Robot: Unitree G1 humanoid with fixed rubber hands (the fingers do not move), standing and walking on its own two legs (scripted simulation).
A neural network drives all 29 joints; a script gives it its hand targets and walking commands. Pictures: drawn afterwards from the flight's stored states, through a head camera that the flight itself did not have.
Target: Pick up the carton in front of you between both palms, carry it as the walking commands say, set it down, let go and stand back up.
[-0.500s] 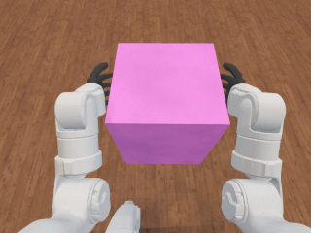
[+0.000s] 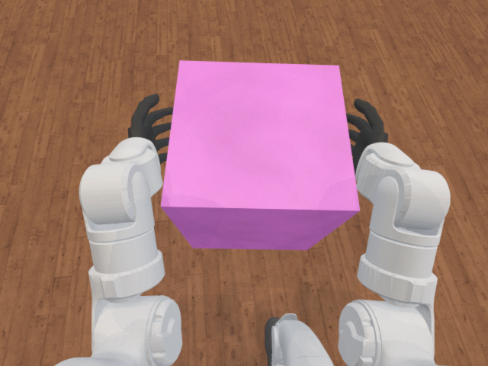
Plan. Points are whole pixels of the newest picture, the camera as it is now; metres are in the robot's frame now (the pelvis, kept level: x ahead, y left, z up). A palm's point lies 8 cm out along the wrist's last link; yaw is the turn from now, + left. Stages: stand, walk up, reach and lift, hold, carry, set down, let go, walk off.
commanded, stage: carry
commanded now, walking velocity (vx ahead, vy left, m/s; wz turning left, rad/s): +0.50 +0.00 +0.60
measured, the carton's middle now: (254, 171) +0.40 -0.02 +0.07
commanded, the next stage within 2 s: none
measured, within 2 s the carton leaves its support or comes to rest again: neither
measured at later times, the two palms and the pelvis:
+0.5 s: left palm (85, 6) +0.65 +0.24 +0.19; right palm out of the picture +0.73 -0.04 +0.19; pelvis +0.32 +0.02 +0.02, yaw +14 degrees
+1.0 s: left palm out of the picture +0.98 +0.34 +0.21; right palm out of the picture +1.04 +0.04 +0.22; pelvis +0.65 +0.09 +0.05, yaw +11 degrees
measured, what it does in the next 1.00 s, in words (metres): climbs: right foot, then left foot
